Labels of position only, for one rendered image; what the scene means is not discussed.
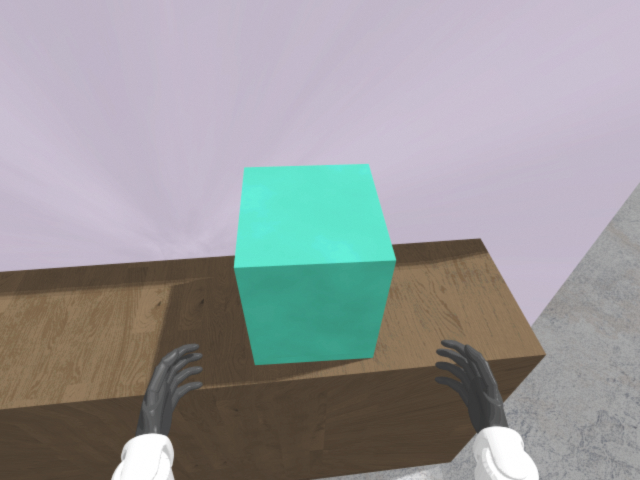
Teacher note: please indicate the pedestal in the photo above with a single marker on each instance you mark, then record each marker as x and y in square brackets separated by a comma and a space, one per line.
[79, 345]

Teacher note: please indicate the carton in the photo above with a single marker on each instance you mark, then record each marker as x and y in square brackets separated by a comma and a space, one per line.
[313, 262]

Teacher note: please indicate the robot left hand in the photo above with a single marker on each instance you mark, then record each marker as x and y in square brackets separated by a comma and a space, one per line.
[162, 394]

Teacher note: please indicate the robot right hand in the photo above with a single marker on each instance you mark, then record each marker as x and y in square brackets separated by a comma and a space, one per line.
[478, 390]

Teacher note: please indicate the robot left forearm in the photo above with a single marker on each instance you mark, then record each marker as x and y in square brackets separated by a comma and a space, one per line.
[146, 457]

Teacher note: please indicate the robot right forearm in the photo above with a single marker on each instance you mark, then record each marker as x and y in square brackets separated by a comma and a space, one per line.
[499, 453]

